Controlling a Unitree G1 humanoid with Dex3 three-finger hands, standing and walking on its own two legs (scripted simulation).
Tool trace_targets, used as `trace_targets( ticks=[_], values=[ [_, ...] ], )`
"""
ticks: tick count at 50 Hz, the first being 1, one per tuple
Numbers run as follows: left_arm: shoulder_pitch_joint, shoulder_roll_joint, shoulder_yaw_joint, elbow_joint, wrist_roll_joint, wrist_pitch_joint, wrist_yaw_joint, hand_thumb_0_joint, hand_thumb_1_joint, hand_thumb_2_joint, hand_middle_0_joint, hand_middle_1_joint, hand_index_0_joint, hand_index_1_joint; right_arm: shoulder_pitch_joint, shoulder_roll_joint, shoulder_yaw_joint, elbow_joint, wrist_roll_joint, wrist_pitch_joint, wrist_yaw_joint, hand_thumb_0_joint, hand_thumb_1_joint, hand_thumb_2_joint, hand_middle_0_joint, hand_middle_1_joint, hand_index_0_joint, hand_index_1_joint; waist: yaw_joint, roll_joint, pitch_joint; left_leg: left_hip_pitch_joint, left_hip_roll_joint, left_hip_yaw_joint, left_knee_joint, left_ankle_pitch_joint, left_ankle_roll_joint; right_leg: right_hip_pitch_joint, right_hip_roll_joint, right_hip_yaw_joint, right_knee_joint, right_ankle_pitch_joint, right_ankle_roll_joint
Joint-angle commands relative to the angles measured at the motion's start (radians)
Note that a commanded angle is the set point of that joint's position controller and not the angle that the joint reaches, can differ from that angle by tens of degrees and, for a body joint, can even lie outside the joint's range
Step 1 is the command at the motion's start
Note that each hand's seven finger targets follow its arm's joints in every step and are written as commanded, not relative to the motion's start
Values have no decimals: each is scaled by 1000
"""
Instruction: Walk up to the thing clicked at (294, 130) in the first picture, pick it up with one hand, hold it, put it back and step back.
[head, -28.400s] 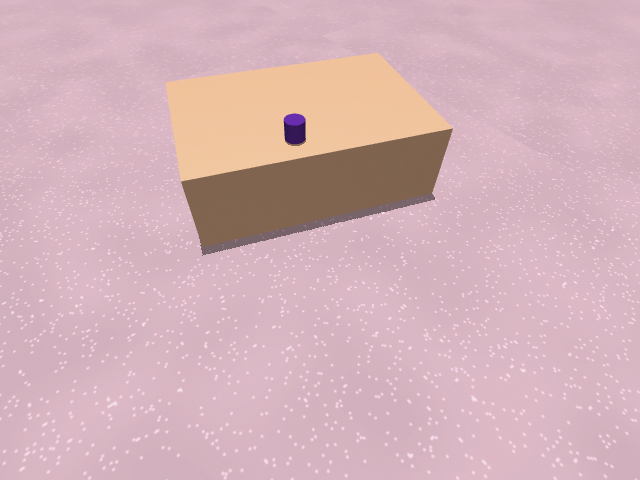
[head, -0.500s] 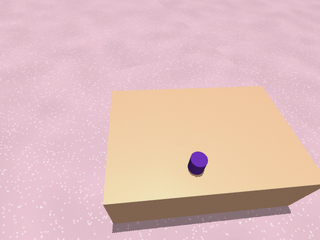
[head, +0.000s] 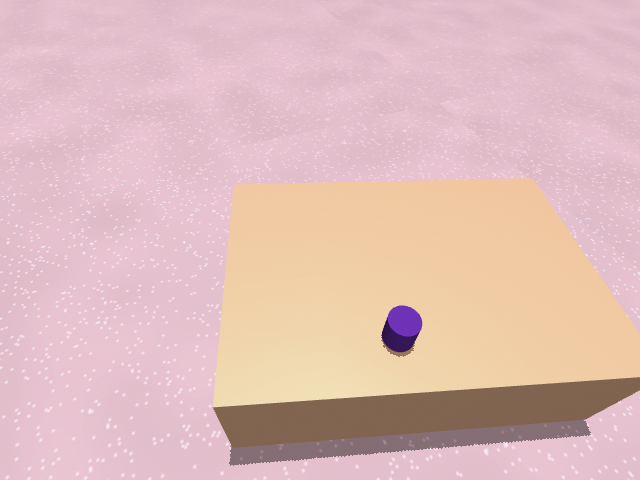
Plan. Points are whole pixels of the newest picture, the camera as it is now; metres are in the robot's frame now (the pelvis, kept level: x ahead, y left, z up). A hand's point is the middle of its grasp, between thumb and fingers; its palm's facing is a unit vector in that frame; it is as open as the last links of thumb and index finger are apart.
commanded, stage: stand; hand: right
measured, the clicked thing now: (401, 329) +0.50 -0.23 -0.38
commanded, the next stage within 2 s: step back in 0.82 s
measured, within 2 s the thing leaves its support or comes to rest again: neither
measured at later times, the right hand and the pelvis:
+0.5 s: hand out of the picture +0.07 -0.26 -0.16, palm faces -0.01 +0.94 -0.35, open 7.4 cm; pelvis +0.00 -0.01 +0.00, yaw +0 degrees
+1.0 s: hand out of the picture +0.09 -0.28 -0.16, palm faces -0.02 +0.93 -0.37, open 7.4 cm; pelvis -0.02 -0.02 -0.01, yaw +1 degrees
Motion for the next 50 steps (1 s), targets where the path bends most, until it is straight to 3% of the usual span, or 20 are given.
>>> trace_targets(
  ticks=[1,4,14,29,33,34,40,41,44,46,48,49,50],
  values=[
    [-18,196,35,-51,-5,-23,8,0,899,900,-200,-300,-200,-300,-37,-227,-35,-53,7,-18,-11,0,-900,-900,200,300,200,300,-1,35,-44,81,126,-136,-65,68,3,-114,-101,64,-66,82,-47],
    [-12,204,38,-49,-2,-21,7,0,899,900,-200,-300,-200,-300,-43,-229,-39,-57,5,-17,-10,0,-900,-900,200,300,200,300,-1,31,-31,69,126,-149,-83,-10,6,-123,-98,62,-62,47,-51],
    [-14,204,38,-63,-5,-24,7,0,899,900,-200,-300,-200,-300,-37,-221,-36,-60,5,-24,-11,0,-900,-900,200,300,200,300,6,24,-71,106,129,-139,-49,154,5,-107,-104,63,-51,125,-49],
    [-17,211,38,-64,-5,-25,8,0,900,900,-200,-300,-200,-300,-29,-223,-32,-60,9,-19,-7,0,-900,-900,200,300,200,300,-3,12,-39,78,122,-143,-54,88,2,-112,-108,68,-62,107,-49],
    [-17,213,39,-69,-8,-30,9,0,900,900,-200,-300,-200,-300,-32,-221,-31,-64,7,-20,-6,0,-900,-900,200,300,200,300,2,9,-66,89,127,-139,-36,186,5,-87,-112,67,-57,178,-44],
    [-13,215,40,-75,-7,-32,10,0,900,900,-200,-300,-200,-300,-37,-220,-31,-70,5,-22,-6,0,-900,-900,200,300,200,300,6,5,-87,104,131,-132,-13,254,11,-74,-115,64,-47,248,-41],
    [-24,213,37,-74,-9,-29,11,0,900,900,-200,-300,-200,-300,-33,-221,-30,-68,8,-19,-8,0,-900,-900,200,300,200,300,1,13,-90,100,134,-133,-10,247,10,-59,-116,61,-48,251,-42],
    [-52,267,77,-94,-23,-16,15,0,900,900,-200,-300,-200,-300,-66,-276,-52,-92,11,-2,-2,0,-900,-900,200,300,200,300,1,26,25,11,119,-140,70,411,43,-143,-78,41,57,365,-48],
    [-20,226,75,-128,-29,-5,19,0,900,900,-200,-300,-200,-300,-32,-271,-62,-123,24,11,0,0,-900,-900,200,300,200,300,-3,70,-72,36,169,-157,85,537,106,-127,-35,1,193,299,-55],
    [-4,201,75,-150,-28,8,17,0,900,900,-200,-300,-200,-300,-29,-304,-83,-152,23,19,2,0,-900,-900,200,300,200,300,-3,142,-145,52,237,-235,49,533,165,-147,14,-14,322,149,-63],
    [22,195,80,-161,-21,23,13,0,900,900,-200,-300,-200,-300,-50,-315,-91,-189,18,26,-3,0,-900,-900,200,300,200,300,4,209,-182,47,303,-292,39,503,224,-184,49,-8,460,-173,-65],
    [24,196,83,-173,-19,30,12,0,900,900,-200,-300,-200,-300,-52,-320,-96,-208,9,29,-7,0,-900,-900,200,300,200,300,0,228,-193,30,321,-303,36,482,251,-210,47,14,555,-289,-70],
    [22,194,86,-184,-19,37,9,0,900,900,-200,-300,-200,-300,-51,-317,-100,-224,0,31,-10,0,-900,-900,200,300,200,300,-8,223,-193,4,323,-300,30,413,260,-230,40,35,607,-335,-74]
  ],
)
